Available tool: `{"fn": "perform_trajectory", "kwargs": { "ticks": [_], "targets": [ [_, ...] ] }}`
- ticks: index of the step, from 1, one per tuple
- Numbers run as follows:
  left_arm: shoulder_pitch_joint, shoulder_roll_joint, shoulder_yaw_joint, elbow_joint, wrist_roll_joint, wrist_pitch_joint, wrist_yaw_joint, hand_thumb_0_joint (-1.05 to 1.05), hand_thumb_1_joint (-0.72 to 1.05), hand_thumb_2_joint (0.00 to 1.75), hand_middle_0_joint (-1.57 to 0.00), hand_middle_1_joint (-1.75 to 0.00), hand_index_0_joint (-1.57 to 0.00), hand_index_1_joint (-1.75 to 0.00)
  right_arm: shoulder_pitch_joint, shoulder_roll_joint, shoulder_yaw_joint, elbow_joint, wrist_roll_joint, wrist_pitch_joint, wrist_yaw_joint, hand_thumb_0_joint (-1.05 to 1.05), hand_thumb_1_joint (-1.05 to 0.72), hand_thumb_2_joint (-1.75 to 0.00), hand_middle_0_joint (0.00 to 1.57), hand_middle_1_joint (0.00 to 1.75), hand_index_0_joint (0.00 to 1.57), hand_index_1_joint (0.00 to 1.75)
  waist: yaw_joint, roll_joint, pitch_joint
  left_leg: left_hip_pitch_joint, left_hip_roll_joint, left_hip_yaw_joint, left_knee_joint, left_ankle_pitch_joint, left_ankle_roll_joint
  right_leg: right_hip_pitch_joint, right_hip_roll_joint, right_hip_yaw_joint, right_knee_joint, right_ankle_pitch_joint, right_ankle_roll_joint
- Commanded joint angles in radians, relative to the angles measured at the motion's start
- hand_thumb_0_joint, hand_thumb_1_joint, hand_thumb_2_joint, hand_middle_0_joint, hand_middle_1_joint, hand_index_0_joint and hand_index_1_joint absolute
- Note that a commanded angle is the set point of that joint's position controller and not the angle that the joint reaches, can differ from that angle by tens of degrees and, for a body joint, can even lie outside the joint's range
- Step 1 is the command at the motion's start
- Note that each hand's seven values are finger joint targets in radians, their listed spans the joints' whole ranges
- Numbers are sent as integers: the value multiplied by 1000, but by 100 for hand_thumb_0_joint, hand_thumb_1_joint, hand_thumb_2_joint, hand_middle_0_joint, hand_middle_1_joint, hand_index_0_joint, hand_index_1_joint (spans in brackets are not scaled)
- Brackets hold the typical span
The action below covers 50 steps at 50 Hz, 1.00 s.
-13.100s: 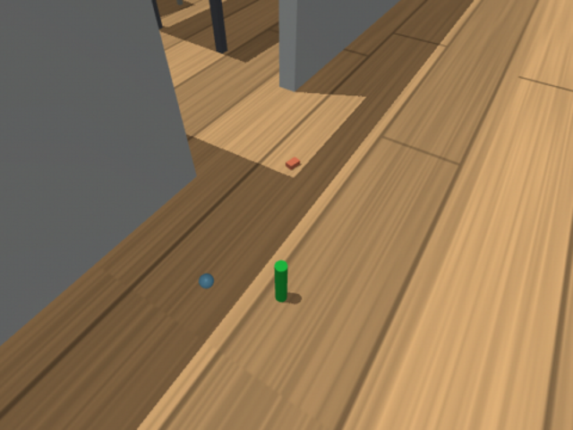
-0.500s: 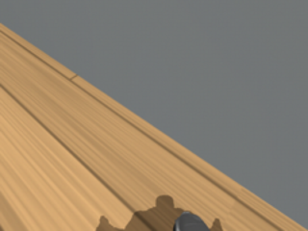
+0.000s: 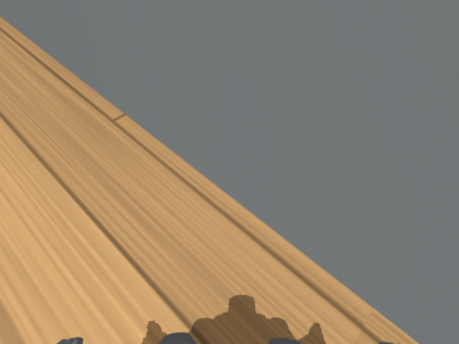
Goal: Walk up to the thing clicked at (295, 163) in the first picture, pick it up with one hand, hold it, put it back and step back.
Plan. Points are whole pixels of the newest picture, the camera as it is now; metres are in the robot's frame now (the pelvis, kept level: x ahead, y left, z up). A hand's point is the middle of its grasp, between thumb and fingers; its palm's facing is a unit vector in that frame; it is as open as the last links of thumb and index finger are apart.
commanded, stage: walk up
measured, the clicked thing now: out of the picture -0.38 +1.35 -0.74
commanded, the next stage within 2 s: stand in 0.54 s
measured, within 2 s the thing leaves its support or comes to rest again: neither
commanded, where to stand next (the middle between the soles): +0.06 -0.01 m, yaw +1 degrees
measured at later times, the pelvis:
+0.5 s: pelvis +0.02 +0.00 +0.03, yaw +1 degrees
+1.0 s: pelvis +0.03 -0.01 +0.03, yaw +0 degrees
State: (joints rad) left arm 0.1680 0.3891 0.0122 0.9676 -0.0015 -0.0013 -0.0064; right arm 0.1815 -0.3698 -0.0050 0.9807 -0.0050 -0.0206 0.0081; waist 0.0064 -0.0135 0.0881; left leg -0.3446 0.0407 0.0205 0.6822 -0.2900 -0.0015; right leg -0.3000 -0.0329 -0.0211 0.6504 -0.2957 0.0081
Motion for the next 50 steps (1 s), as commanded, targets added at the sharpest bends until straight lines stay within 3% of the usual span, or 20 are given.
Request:
{"fn": "perform_trajectory", "kwargs": {
  "ticks": [1,4,8,16,26,27,31,41,50],
  "targets": [
    [-47,214,38,-2,-4,-31,5,0,90,90,-20,-30,-20,-30,-65,-223,-36,-24,9,-23,-8,0,-90,-90,20,30,20,30,-6,117,-89,33,100,-166,-289,-18,44,57,-79,100,-168,41,-61],
    [-41,192,25,49,-10,-31,7,0,90,90,-20,-30,-20,-30,-126,-230,-30,3,10,-26,-7,0,-90,-90,20,30,20,30,18,116,-114,85,125,-173,-299,84,53,93,-65,68,-202,91,-40],
    [-87,194,21,89,-8,-35,6,0,90,90,-20,-30,-20,-30,-153,-220,-27,37,15,-23,-7,0,-90,-90,20,30,20,30,2,74,-133,149,109,-135,-310,186,38,125,-87,74,-264,189,-30],
    [-122,180,16,150,-2,-34,4,0,90,90,-20,-30,-20,-30,-203,-203,-27,97,15,-12,-5,0,-90,-90,20,30,20,30,-1,8,-140,233,96,-107,-367,199,24,145,-106,81,-364,197,-17],
    [-137,172,29,171,6,-29,6,0,90,90,-20,-30,-20,-30,-210,-196,-31,131,10,-9,-5,0,-90,-90,20,30,20,30,-2,5,-141,233,92,-99,-400,204,12,185,-109,67,-402,178,-13],
    [-130,176,22,163,13,-35,8,0,90,90,-20,-30,-20,-30,-214,-195,-37,120,-4,-10,-4,0,-90,-90,20,30,20,30,-5,2,-152,241,96,-97,-393,210,10,192,-117,80,-392,176,-12],
    [-140,184,27,154,11,-34,10,0,90,90,-20,-30,-20,-30,-196,-192,-38,124,-6,-7,-2,0,-90,-90,20,30,20,30,-6,17,-104,187,86,-105,-418,121,5,166,-112,81,-402,92,-9],
    [-135,179,31,132,11,-32,11,0,90,90,-20,-30,-20,-30,-167,-192,-41,121,-5,-11,-7,0,-90,-90,20,30,20,30,-9,19,-142,232,99,-97,-404,252,4,189,-109,76,-376,194,-16],
    [-143,179,34,121,8,-28,10,0,90,90,-20,-30,-20,-30,-140,-187,-36,124,-4,-10,-10,0,-90,-90,20,30,20,30,-14,9,-122,224,99,-92,-409,228,0,194,-110,82,-382,183,-19]
  ]
}}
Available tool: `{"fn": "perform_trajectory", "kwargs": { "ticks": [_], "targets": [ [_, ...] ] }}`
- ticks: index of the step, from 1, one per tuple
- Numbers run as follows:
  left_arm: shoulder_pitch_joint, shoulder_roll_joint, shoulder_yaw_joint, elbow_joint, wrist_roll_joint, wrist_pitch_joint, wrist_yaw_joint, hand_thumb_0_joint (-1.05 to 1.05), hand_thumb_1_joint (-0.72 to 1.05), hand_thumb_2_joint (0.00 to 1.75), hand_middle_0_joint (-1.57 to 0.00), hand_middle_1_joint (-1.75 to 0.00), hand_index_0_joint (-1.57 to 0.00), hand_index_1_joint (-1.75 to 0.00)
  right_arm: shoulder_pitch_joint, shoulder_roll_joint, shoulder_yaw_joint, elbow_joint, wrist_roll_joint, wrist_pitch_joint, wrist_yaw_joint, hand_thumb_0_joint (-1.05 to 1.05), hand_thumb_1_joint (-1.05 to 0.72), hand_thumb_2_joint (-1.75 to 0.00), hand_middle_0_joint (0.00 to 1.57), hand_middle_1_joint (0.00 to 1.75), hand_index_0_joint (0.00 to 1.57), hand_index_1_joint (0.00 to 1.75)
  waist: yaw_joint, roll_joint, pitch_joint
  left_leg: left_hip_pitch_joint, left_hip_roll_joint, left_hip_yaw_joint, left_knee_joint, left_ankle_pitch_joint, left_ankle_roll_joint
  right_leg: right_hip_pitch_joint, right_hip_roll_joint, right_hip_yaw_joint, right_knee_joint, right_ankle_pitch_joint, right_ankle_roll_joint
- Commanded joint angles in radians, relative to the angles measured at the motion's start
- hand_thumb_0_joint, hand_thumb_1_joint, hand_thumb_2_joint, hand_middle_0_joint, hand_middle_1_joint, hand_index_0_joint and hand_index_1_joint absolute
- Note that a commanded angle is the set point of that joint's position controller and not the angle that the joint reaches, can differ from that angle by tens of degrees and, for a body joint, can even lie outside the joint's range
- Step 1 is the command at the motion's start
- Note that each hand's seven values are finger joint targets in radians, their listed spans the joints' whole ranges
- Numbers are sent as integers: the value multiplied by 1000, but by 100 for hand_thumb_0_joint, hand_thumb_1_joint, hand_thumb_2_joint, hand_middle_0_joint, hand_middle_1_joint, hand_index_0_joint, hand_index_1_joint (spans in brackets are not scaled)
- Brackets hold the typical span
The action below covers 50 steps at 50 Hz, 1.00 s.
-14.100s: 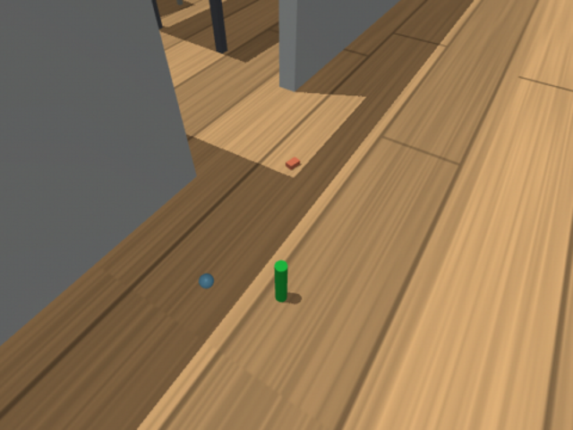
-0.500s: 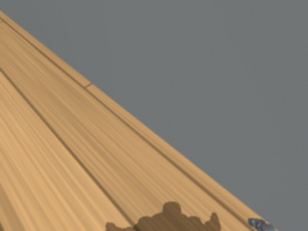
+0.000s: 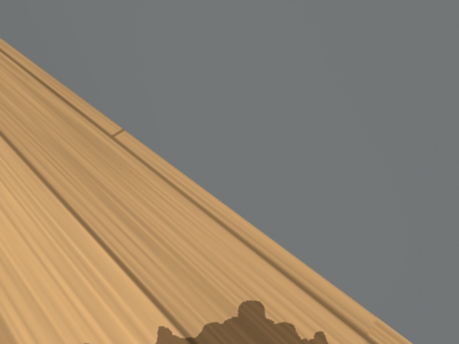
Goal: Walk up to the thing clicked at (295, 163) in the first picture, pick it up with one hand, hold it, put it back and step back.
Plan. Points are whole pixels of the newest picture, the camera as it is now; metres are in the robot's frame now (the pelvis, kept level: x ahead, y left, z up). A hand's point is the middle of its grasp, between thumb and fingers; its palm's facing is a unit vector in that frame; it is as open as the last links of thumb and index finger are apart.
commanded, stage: stand
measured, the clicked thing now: out of the picture -0.41 +1.37 -0.77
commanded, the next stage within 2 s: walk up in 0.54 s
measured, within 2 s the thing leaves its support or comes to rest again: neither
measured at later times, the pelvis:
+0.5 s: pelvis +0.01 -0.01 +0.00, yaw +0 degrees
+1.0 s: pelvis +0.00 -0.08 -0.01, yaw +26 degrees
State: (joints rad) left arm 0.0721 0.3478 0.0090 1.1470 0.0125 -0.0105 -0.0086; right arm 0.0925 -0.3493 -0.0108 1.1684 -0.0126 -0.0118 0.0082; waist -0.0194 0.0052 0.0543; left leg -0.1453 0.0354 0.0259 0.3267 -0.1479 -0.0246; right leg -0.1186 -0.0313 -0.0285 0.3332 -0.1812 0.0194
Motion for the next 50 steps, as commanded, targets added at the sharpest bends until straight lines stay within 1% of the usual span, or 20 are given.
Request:
{"fn": "perform_trajectory", "kwargs": {
  "ticks": [1,20,26,27,28,29,30,31,32,34,36,37,38,39,40,41,43,45,48,50],
  "targets": [
    [-37,212,34,-58,-5,-19,12,0,90,90,-20,-30,-20,-30,-60,-216,-33,-66,3,-18,-10,0,-90,-90,20,30,20,30,16,0,-91,36,106,-100,-52,99,23,-1,-109,86,-66,75,-28],
    [-32,220,37,-68,-6,-18,12,0,90,90,-20,-30,-20,-30,-59,-213,-28,-80,5,-17,-10,0,-90,-90,20,30,20,30,11,-7,-82,48,105,-88,-52,72,25,-3,-107,92,-76,82,-30],
    [-22,218,37,-70,-6,-21,13,0,90,90,-20,-30,-20,-30,-57,-212,-27,-80,6,-18,-11,0,-90,-90,20,30,20,30,14,-6,-97,70,107,-84,-41,132,25,9,-108,88,-66,138,-30],
    [-109,289,112,-135,-8,7,0,0,90,90,-20,-30,-20,-30,27,-275,-63,-132,11,5,-9,0,-90,-90,20,30,20,30,17,-55,2,-165,70,-186,19,392,64,93,-37,-44,117,112,-32],
    [-109,280,117,-161,-10,25,0,0,90,90,-20,-30,-20,-30,62,-288,-73,-139,10,10,-15,0,-90,-90,20,30,20,30,4,-24,-7,-165,97,-221,11,439,82,76,-18,-39,172,62,-41],
    [-56,239,112,-183,-12,36,1,0,90,90,-20,-30,-20,-30,59,-307,-85,-163,7,9,-16,0,-90,-90,20,30,20,30,22,60,-52,-66,141,-283,18,497,134,-10,3,-46,236,26,-31],
    [-50,211,110,-202,-7,45,-2,0,90,90,-20,-30,-20,-30,79,-325,-105,-193,2,13,-20,0,-90,-90,20,30,20,30,5,118,-93,-11,186,-377,8,500,188,-83,33,-49,314,-70,-23],
    [-68,193,115,-235,-2,55,-11,0,90,90,-20,-30,-20,-30,98,-339,-122,-213,-4,15,-25,0,-90,-90,20,30,20,30,-5,201,-127,-15,242,-506,-34,462,230,-105,54,19,411,-320,-26],
    [-72,181,114,-268,1,60,-20,0,90,90,-20,-30,-20,-30,74,-348,-134,-237,-16,21,-33,0,-90,-90,20,30,20,30,5,230,-139,-12,248,-551,-59,319,241,-151,45,104,472,-390,-36],
    [-27,183,109,-293,-3,58,-24,0,90,90,-20,-30,-20,-30,-7,-316,-131,-300,-20,25,-43,0,-90,-90,20,30,20,30,50,202,-148,13,188,-473,-4,239,201,-193,15,126,429,-340,-55],
    [46,186,114,-297,1,43,-20,0,90,90,-20,-30,-20,-30,-63,-269,-114,-344,-19,27,-37,0,-90,-90,20,30,20,30,122,117,-162,-148,106,-404,90,178,141,25,16,108,139,-196,-74],
    [100,227,132,-284,13,39,-12,0,90,90,-20,-30,-20,-30,-67,-214,-94,-363,-14,30,-28,0,-90,-90,20,30,20,30,157,-34,-164,-293,6,-299,193,48,95,168,-50,156,-36,-151,-72],
    [81,318,147,-301,33,35,-2,0,90,90,-20,-30,-20,-30,10,-138,-71,-375,-8,34,-24,0,-90,-90,20,30,20,30,125,-313,-125,-488,-138,-121,382,-289,41,243,-270,340,-101,-61,-114],
    [-58,340,153,-369,38,41,-5,0,90,90,-20,-30,-20,-30,101,-167,-81,-377,-28,38,-29,0,-90,-90,20,30,20,30,71,-285,-119,-489,-55,-99,508,-369,12,93,-411,384,-124,-156,-222],
    [-94,322,147,-386,36,38,-12,0,90,90,-20,-30,-20,-30,81,-219,-103,-378,-26,45,-22,0,-90,-90,20,30,20,30,54,-219,-72,-418,-19,-89,603,-359,15,-60,-439,395,-133,-181,-278],
    [-103,282,136,-395,39,27,-12,0,90,90,-20,-30,-20,-30,67,-235,-114,-379,-28,47,-6,0,-90,-90,20,30,20,30,42,-166,-27,-401,-1,-102,644,-307,18,-69,-375,343,-94,-72,-268],
    [-126,230,121,-399,32,17,-7,0,90,90,-20,-30,-20,-30,135,-207,-102,-376,-30,47,25,0,-90,-90,20,30,20,30,8,-150,-46,-404,-4,-67,662,-169,31,20,-221,109,-13,157,-175],
    [-54,241,128,-401,32,9,-10,0,90,90,-20,-30,-20,-30,156,-202,-95,-392,-24,46,42,0,-90,-90,20,30,20,30,26,-187,-62,-402,0,-21,578,-149,29,114,-222,27,36,346,-171],
    [51,259,137,-417,28,10,-14,0,90,90,-20,-30,-20,-30,83,-190,-90,-448,-25,48,59,0,-90,-90,20,30,20,30,87,-169,-48,-373,-1,19,434,-154,36,170,-240,-13,67,334,-160],
    [53,280,142,-440,27,14,-16,0,90,90,-20,-30,-20,-30,80,-199,-99,-469,-25,49,60,0,-90,-90,20,30,20,30,83,-152,-39,-310,-10,48,367,-165,42,123,-275,-23,86,297,-159]
  ]
}}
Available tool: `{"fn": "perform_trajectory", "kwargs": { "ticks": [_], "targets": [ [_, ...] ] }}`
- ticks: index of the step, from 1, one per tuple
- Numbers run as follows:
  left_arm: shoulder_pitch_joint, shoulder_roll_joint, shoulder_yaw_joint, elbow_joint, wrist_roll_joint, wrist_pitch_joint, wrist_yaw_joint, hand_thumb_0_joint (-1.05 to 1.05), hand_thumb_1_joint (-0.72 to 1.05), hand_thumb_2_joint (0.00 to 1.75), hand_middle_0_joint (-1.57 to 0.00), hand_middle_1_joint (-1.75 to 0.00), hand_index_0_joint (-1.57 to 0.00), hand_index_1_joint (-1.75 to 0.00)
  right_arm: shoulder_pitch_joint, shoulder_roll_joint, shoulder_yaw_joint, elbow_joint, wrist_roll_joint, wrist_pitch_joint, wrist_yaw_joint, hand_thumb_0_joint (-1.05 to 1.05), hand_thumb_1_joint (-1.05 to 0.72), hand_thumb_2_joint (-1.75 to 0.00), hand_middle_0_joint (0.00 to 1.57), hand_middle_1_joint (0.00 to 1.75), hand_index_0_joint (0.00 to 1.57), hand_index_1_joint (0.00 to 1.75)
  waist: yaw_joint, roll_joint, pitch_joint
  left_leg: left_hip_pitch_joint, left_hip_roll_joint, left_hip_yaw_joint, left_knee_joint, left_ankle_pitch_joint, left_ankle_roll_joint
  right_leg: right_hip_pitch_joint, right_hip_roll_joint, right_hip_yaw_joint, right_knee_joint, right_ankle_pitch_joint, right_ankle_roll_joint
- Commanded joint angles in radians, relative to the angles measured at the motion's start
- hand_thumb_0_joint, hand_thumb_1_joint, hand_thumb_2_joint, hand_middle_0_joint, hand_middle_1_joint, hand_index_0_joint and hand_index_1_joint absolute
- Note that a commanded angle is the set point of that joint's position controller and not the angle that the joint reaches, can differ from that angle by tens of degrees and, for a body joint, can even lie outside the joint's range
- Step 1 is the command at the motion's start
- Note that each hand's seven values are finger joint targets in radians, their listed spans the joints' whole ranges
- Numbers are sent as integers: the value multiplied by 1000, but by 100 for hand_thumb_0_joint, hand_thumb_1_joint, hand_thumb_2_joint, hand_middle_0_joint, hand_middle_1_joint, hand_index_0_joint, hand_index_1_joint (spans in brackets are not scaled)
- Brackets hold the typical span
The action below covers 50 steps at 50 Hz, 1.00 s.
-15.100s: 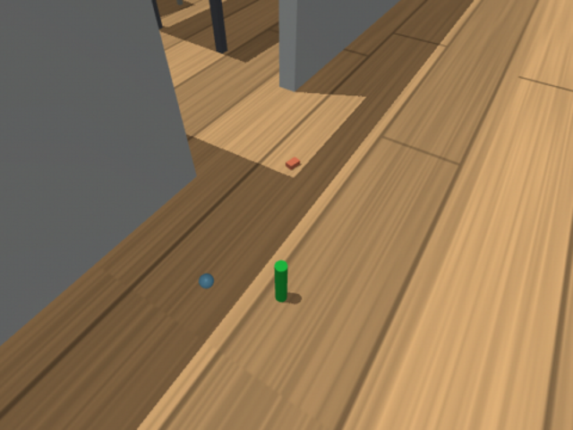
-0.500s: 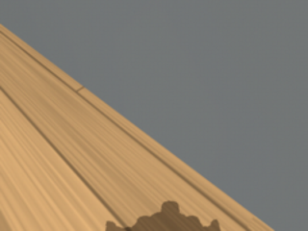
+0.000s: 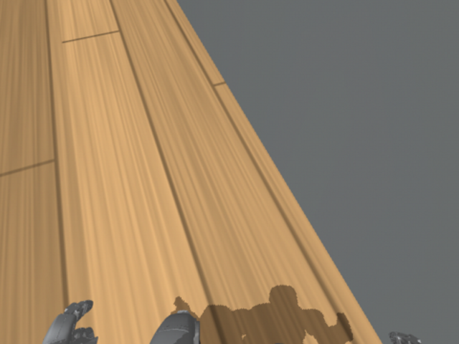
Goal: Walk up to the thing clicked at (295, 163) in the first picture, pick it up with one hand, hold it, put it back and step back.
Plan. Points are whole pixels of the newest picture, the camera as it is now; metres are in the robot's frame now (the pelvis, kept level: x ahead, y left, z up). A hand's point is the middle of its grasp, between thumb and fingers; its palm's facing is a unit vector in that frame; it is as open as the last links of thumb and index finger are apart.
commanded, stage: walk up
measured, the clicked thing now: out of the picture +0.28 +1.48 -0.76
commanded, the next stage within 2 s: none
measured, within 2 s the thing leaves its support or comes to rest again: neither
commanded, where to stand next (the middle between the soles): +0.07 +0.06 m, yaw +72 degrees
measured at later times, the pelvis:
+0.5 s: pelvis +0.03 -0.04 -0.02, yaw +28 degrees
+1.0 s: pelvis +0.03 -0.01 -0.03, yaw +51 degrees
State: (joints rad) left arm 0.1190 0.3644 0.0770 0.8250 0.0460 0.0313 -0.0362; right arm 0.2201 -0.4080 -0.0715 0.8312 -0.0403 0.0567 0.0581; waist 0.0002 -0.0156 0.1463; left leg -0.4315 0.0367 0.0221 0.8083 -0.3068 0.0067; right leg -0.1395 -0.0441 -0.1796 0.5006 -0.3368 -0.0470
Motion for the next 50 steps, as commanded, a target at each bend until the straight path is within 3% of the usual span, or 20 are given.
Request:
{"fn": "perform_trajectory", "kwargs": {
  "ticks": [1,5,6,7,11,18,19,20,21,22,27,31,36,37,38,39,40,43,47,50],
  "targets": [
    [0,275,76,-127,-6,-26,12,0,90,90,-20,-30,-20,-30,-34,-145,-46,-138,1,-18,9,0,-90,-90,20,30,20,30,53,-135,-138,10,-10,59,-127,-18,15,117,-282,121,-68,433,-93],
    [23,243,58,-165,-20,-25,14,0,90,90,-20,-30,-20,-30,118,-190,-84,-140,-14,-30,-13,0,-90,-90,20,30,20,30,-48,36,-251,394,-59,23,-353,-5,102,-91,-217,-23,341,403,-2],
    [61,183,46,-184,-31,-27,12,0,90,90,-20,-30,-20,-30,122,-293,-112,-172,-20,-34,-23,0,-90,-90,20,30,20,30,-49,282,-255,536,122,-341,-440,124,200,-353,-37,-74,581,65,79],
    [-17,200,49,-209,-32,-27,11,0,90,90,-20,-30,-20,-30,124,-335,-120,-190,-11,-33,-27,0,-90,-90,20,30,20,30,-76,320,-259,489,294,-700,-493,229,367,-468,61,86,659,-329,100],
    [53,233,47,-168,-35,-40,9,0,90,90,-20,-30,-20,-30,8,-227,-82,-252,8,-26,-39,0,-90,-90,20,30,20,30,-10,155,-155,303,133,-359,-436,133,207,-372,-46,183,459,-218,60],
    [211,203,63,-133,-42,-62,47,0,90,90,-20,-30,-20,-30,-74,-226,-97,-336,-26,-10,-7,0,-90,-90,20,30,20,30,47,168,-193,3,23,-363,-292,250,143,-33,77,125,98,35,42],
    [252,232,76,-131,-34,-69,55,0,90,90,-20,-30,-20,-30,-94,-187,-82,-351,-14,-8,-5,0,-90,-90,20,30,20,30,93,78,-207,-103,-34,-326,-191,143,93,79,31,187,-29,84,22],
    [289,333,97,-133,-18,-77,63,0,90,90,-20,-30,-20,-30,-72,-119,-64,-360,-5,-7,-8,0,-90,-90,20,30,20,30,119,-205,-181,-258,-174,-197,49,-105,27,135,-230,488,-225,-9,-33],
    [166,400,109,-174,-6,-76,70,0,90,90,-20,-30,-20,-30,9,-147,-72,-341,-19,-2,-17,0,-90,-90,20,30,20,30,52,-239,-170,-266,-127,-169,250,-235,-31,-18,-489,717,-301,-126,-158],
    [98,395,106,-191,-11,-75,71,0,90,90,-20,-30,-20,-30,20,-226,-98,-313,-20,10,-19,0,-90,-90,20,30,20,30,20,-149,-124,-183,-72,-208,353,-216,-25,-161,-509,722,-312,-208,-226],
    [117,318,81,-159,-15,-97,64,0,90,90,-20,-30,-20,-30,55,-198,-95,-250,-23,-12,28,0,-90,-90,20,30,20,30,2,-108,-145,-192,-4,-114,297,-27,-36,12,-275,243,-126,168,-106],
    [171,361,88,-172,-8,-92,43,0,90,90,-20,-30,-20,-30,-30,-173,-81,-256,-4,-16,27,0,-90,-90,20,30,20,30,71,-191,-146,-115,-1,-45,76,-72,-38,52,-305,151,-67,290,-136],
    [106,369,77,-192,-9,-59,18,0,90,90,-20,-30,-20,-30,88,-178,-88,-185,31,-44,-4,0,-90,-90,20,30,20,30,7,-182,-185,209,-78,76,-218,-3,-15,-157,-314,32,119,122,-79],
    [137,323,61,-188,-15,-49,15,0,90,90,-20,-30,-20,-30,133,-211,-102,-159,24,-52,-16,0,-90,-90,20,30,20,30,-11,-73,-210,347,-96,30,-281,-13,4,-256,-261,-1,271,9,-35],
    [155,258,41,-192,-25,-42,12,0,90,90,-20,-30,-20,-30,181,-284,-121,-157,12,-63,-30,0,-90,-90,20,30,20,30,-53,140,-204,430,12,-212,-414,-104,80,-406,-176,-32,502,-97,16],
    [110,230,27,-232,-32,-40,13,0,90,90,-20,-30,-20,-30,166,-409,-135,-192,7,-68,-37,0,-90,-90,20,30,20,30,-51,319,-189,369,245,-715,-484,-150,232,-604,-44,56,595,-306,69],
    [9,317,46,-234,-26,-51,29,0,90,90,-20,-30,-20,-30,153,-435,-141,-183,15,-64,-38,0,-90,-90,20,30,20,30,-82,232,-130,183,301,-817,-538,-217,319,-507,-84,195,618,-336,53],
    [172,306,49,-138,-41,-61,25,0,90,90,-20,-30,-20,-30,10,-296,-88,-218,20,-66,-61,0,-90,-90,20,30,20,30,14,194,-131,169,131,-440,-348,-23,226,-443,-97,197,526,-189,36],
    [185,259,47,-134,-33,-68,34,0,90,90,-20,-30,-20,-30,31,-281,-78,-221,13,-71,-63,0,-90,-90,20,30,20,30,12,217,-172,82,118,-434,-259,323,219,-262,-10,141,363,-180,24],
    [233,259,56,-124,-21,-84,45,0,90,90,-20,-30,-20,-30,3,-236,-59,-230,31,-61,-69,0,-90,-90,20,30,20,30,74,140,-207,-37,22,-370,-91,356,125,-47,12,173,65,4,-26]
  ]
}}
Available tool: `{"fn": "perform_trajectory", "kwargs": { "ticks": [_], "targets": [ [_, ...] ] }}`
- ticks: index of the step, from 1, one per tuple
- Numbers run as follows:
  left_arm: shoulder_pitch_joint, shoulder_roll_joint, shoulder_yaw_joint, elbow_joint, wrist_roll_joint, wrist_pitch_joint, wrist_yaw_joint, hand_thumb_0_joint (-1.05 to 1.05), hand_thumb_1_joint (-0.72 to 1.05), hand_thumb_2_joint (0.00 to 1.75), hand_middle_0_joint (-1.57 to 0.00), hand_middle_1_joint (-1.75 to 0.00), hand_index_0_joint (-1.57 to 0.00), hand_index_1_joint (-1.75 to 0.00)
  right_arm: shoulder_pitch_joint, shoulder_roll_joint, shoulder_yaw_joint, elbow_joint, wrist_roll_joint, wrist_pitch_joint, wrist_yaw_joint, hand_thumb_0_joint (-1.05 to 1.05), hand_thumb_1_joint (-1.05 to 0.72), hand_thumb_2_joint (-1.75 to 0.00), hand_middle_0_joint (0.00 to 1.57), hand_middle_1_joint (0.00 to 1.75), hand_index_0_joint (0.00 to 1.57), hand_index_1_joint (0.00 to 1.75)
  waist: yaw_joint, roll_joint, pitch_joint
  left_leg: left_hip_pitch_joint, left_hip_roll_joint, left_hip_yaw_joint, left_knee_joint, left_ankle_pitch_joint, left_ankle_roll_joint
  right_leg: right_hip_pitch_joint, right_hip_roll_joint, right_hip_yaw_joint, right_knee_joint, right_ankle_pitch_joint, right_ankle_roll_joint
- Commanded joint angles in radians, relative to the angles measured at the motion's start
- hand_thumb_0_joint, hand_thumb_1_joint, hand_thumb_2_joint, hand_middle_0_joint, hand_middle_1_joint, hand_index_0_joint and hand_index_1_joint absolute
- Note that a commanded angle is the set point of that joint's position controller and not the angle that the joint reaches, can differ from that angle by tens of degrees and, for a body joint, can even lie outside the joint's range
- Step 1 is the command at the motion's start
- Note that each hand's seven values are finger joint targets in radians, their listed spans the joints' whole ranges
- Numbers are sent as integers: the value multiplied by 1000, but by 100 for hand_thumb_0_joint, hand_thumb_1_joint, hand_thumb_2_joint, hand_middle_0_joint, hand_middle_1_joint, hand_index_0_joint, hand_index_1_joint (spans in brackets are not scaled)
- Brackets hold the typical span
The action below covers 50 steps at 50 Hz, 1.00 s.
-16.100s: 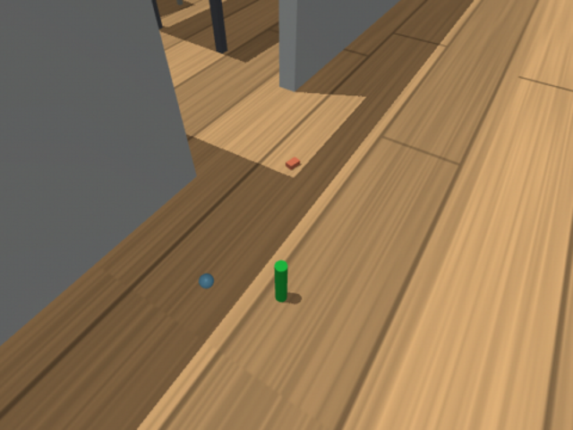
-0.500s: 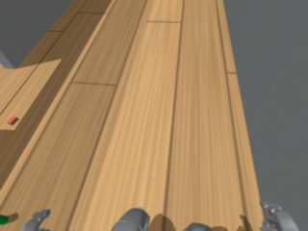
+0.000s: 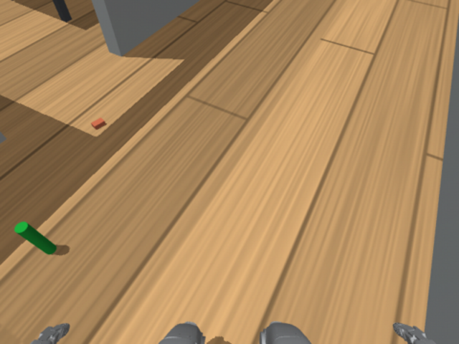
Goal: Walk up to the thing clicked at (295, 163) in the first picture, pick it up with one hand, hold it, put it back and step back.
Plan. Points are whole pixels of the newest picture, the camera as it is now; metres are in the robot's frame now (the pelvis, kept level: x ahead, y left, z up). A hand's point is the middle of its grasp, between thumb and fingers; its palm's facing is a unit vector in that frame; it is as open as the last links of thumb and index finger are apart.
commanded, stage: walk up
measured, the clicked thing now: (98, 123) +1.31 +0.76 -0.73
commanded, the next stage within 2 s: stand in 1.40 s
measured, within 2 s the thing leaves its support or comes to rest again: neither
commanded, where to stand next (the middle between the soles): +0.08 +0.02 m, yaw +22 degrees
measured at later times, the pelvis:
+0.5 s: pelvis +0.00 +0.01 +0.00, yaw +15 degrees
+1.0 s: pelvis +0.00 +0.00 +0.01, yaw +23 degrees
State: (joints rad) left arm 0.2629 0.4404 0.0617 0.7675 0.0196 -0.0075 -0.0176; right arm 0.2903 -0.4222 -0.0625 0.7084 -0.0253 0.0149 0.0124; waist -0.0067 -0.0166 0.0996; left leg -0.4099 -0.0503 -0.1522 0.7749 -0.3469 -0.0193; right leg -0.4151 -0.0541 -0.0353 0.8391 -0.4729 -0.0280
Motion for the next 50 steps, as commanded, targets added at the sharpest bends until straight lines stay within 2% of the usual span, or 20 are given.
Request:
{"fn": "perform_trajectory", "kwargs": {
  "ticks": [1,2,3,6,9,13,15,16,17,21,27,28,30,31,37,39,40,41,46,50],
  "targets": [
    [118,264,91,-70,21,-49,35,0,90,90,-20,-30,-20,-30,-87,-156,-51,-124,27,-20,-28,0,-90,-90,20,30,20,30,107,-53,-172,-175,6,-72,135,229,83,295,-165,256,-386,145,-104],
    [55,352,111,-82,28,-45,31,0,90,90,-20,-30,-20,-30,-70,-154,-56,-125,19,-17,-40,0,-90,-90,20,30,20,30,90,-248,-144,-302,-75,75,327,-227,43,275,-439,571,-541,71,-238],
    [-36,373,111,-105,25,-43,28,0,90,90,-20,-30,-20,-30,-54,-211,-71,-108,5,-14,-52,0,-90,-90,20,30,20,30,50,-229,-106,-303,14,27,483,-299,30,220,-558,711,-570,144,-354],
    [-58,266,79,-79,21,-51,35,0,90,90,-20,-30,-20,-30,-27,-221,-84,-50,16,-24,-20,0,-90,-90,20,30,20,30,19,-72,-28,-241,76,66,361,-131,26,187,-317,238,-413,263,-211],
    [8,268,79,-55,26,-48,22,0,90,90,-20,-30,-20,-30,-34,-170,-69,-27,14,-36,6,0,-90,-90,20,30,20,30,61,-206,-72,-126,37,157,148,-119,26,220,-248,87,-331,441,-181],
    [-52,247,66,-78,-4,-21,10,0,90,90,-20,-30,-20,-30,32,-145,-65,25,23,-57,-9,0,-90,-90,20,30,20,30,11,-186,-154,140,-26,254,-180,142,26,162,-233,-18,-163,469,-123],
    [-4,151,33,-81,-11,-4,8,0,90,90,-20,-30,-20,-30,66,-244,-92,39,4,-70,-27,0,-90,-90,20,30,20,30,-15,73,-177,356,79,-21,-286,88,105,-86,-140,-77,116,157,-28],
    [-15,110,24,-105,-19,6,11,0,90,90,-20,-30,-20,-30,55,-352,-106,2,-8,-74,-34,0,-90,-90,20,30,20,30,-10,254,-177,309,363,-491,-372,110,248,-245,-29,-38,206,-142,25],
    [-65,204,48,-81,-18,13,28,0,90,90,-20,-30,-20,-30,29,-376,-110,9,10,-69,-38,0,-90,-90,20,30,20,30,-34,178,-164,173,405,-561,-398,70,337,-147,-67,76,249,-220,17],
    [28,187,51,3,-19,8,23,0,90,90,-20,-30,-20,-30,-79,-268,-64,9,13,-67,-53,0,-90,-90,20,30,20,30,31,165,-108,57,262,-243,-268,280,245,-57,-78,58,171,-41,1],
    [78,160,56,56,-6,-7,17,0,90,90,-20,-30,-20,-30,-144,-243,-46,7,11,-41,-41,0,-90,-90,20,30,20,30,63,142,-134,-100,165,-182,-202,13,186,205,20,-22,-178,75,-15],
    [83,188,62,59,7,-16,21,0,90,90,-20,-30,-20,-30,-144,-199,-32,4,17,-34,-40,0,-90,-90,20,30,20,30,72,56,-120,-138,110,-144,-110,-25,139,220,-30,79,-307,17,-38],
    [-37,340,91,15,25,-20,18,0,90,90,-20,-30,-20,-30,-146,-198,-45,18,16,-32,-48,0,-90,-90,20,30,20,30,54,-218,-43,-163,-22,76,232,-266,42,34,-400,567,-571,-256,-238],
    [-89,322,88,1,20,-25,18,0,90,90,-20,-30,-20,-30,-112,-234,-58,45,14,-34,-46,0,-90,-90,20,30,20,30,31,-153,-4,-152,16,48,279,-249,35,14,-425,557,-563,-187,-265],
    [-61,219,45,39,6,-23,10,0,90,90,-20,-30,-20,-30,-20,-134,-39,129,19,-69,-16,0,-90,-90,20,30,20,30,3,-152,-112,155,-21,195,-209,34,46,111,-176,79,-245,351,-108],
    [-30,134,14,39,-8,-14,8,0,90,90,-20,-30,-20,-30,-20,-181,-53,135,1,-83,-28,0,-90,-90,20,30,20,30,0,3,-176,339,107,-67,-333,70,98,-27,-129,27,-46,255,-30],
    [-29,95,6,40,-24,-4,7,0,90,90,-20,-30,-20,-30,-68,-258,-59,112,-6,-86,-34,0,-90,-90,20,30,20,30,14,154,-166,293,306,-389,-392,-17,204,-123,-29,7,-13,-30,23],
    [-60,179,30,63,-18,0,20,0,90,90,-20,-30,-20,-30,-74,-298,-67,121,9,-82,-32,0,-90,-90,20,30,20,30,-11,119,-134,163,353,-431,-394,-35,290,-35,-51,65,32,-166,13],
    [40,143,19,153,-15,-30,25,0,90,90,-20,-30,-20,-30,-205,-192,-14,144,26,-63,-28,0,-90,-90,20,30,20,30,66,105,-122,21,185,-84,-236,198,132,218,-29,45,-325,205,-10],
    [-141,191,7,125,-8,-30,15,0,90,90,-20,-30,-20,-30,-151,-177,-7,214,22,-56,-22,0,-90,-90,20,30,20,30,-16,12,-65,136,89,-15,-274,-55,66,56,-138,173,-401,76,-62]
  ]
}}
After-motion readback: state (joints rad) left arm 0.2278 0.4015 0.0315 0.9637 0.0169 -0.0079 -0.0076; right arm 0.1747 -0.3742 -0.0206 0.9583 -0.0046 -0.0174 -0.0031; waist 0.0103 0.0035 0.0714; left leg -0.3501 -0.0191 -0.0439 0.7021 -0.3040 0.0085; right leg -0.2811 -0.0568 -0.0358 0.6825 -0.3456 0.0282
